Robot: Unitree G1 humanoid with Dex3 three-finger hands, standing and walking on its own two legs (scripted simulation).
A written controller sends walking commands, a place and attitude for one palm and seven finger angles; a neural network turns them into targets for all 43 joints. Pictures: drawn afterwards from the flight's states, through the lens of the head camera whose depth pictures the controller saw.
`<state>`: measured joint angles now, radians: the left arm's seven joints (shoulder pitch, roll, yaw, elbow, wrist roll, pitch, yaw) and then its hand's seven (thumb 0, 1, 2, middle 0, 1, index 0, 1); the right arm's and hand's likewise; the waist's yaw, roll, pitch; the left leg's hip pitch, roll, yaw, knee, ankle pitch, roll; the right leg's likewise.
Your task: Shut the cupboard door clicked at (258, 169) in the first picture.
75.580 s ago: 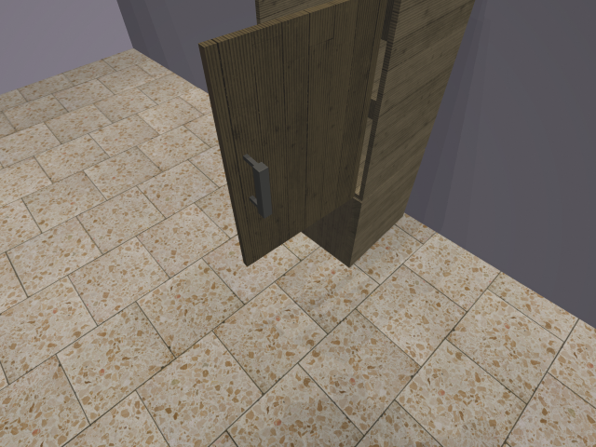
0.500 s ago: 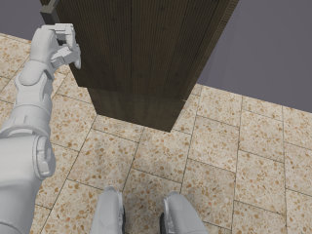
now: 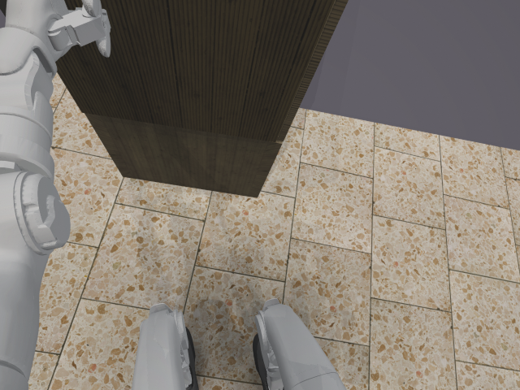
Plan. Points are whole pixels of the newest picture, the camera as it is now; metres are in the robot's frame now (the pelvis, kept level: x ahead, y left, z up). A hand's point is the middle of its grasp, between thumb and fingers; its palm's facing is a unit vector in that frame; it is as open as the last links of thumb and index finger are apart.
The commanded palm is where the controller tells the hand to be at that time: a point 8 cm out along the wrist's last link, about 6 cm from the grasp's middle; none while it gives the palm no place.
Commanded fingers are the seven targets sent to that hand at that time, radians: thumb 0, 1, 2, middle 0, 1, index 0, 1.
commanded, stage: push the door shut along its arc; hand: left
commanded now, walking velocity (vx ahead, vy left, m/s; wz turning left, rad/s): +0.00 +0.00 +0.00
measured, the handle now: out of the picture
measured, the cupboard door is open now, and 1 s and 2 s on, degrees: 2 0 0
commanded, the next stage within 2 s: pull the fist back off the door in 0.22 s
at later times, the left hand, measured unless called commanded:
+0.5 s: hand (100, 7) +0.61 +0.13 +0.10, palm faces +0.12 -0.99 +0.06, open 2.9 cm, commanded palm +0.59 +0.13 +0.11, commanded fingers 0.00 0.90 0.90 -1.30 -1.50 -1.30 -1.50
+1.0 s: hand (118, 47) +0.55 +0.11 +0.10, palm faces +0.11 -0.99 -0.02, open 3.1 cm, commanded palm +0.51 +0.14 +0.11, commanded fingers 0.00 0.90 0.90 -1.30 -1.50 -1.30 -1.50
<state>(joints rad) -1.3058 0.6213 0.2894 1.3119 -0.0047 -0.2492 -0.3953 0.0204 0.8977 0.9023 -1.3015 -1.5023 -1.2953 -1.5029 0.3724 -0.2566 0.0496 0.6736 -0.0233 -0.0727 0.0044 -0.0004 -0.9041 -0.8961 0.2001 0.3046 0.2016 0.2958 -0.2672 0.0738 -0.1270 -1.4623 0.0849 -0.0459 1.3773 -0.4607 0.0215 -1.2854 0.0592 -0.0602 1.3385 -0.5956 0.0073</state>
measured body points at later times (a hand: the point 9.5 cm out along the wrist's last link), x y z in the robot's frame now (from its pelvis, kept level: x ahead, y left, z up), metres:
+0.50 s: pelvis +0.01 -0.01 +0.00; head +0.20 +0.03 +0.41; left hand +0.60 +0.19 +0.10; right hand -0.02 -0.26 -0.10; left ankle +0.07 +0.11 -0.59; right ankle +0.01 -0.13 -0.59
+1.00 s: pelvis +0.03 -0.02 +0.04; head +0.18 -0.01 +0.47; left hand +0.54 +0.17 +0.10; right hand +0.02 -0.27 -0.08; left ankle +0.07 +0.11 -0.59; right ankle +0.01 -0.13 -0.59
